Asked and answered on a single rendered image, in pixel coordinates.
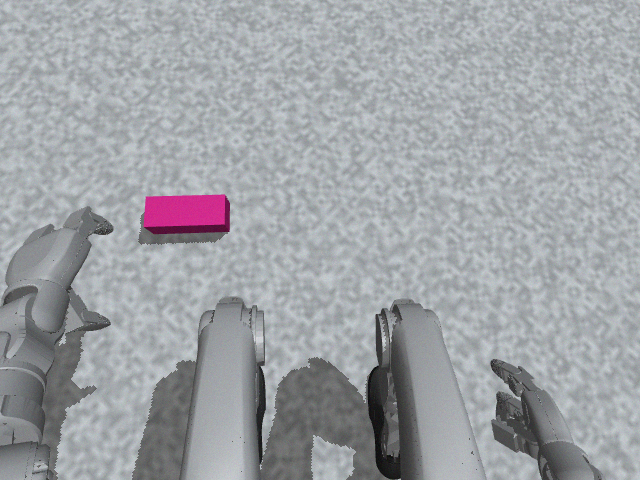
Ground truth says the right robot arm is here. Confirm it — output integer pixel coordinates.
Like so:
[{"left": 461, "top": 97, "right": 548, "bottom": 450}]
[{"left": 538, "top": 441, "right": 606, "bottom": 480}]

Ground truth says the left robot arm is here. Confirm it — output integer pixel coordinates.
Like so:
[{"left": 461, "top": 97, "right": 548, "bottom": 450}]
[{"left": 0, "top": 279, "right": 70, "bottom": 480}]

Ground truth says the right robot hand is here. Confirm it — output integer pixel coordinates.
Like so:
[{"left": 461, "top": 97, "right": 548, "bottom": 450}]
[{"left": 490, "top": 359, "right": 575, "bottom": 461}]

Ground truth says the right robot foot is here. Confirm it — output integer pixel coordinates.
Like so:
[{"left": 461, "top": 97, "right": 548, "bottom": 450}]
[{"left": 368, "top": 365, "right": 401, "bottom": 480}]

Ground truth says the left robot hand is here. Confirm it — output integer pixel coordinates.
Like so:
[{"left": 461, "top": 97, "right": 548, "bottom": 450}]
[{"left": 5, "top": 206, "right": 114, "bottom": 334}]

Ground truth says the carton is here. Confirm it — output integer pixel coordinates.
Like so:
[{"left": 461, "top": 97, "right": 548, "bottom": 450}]
[{"left": 144, "top": 195, "right": 230, "bottom": 234}]

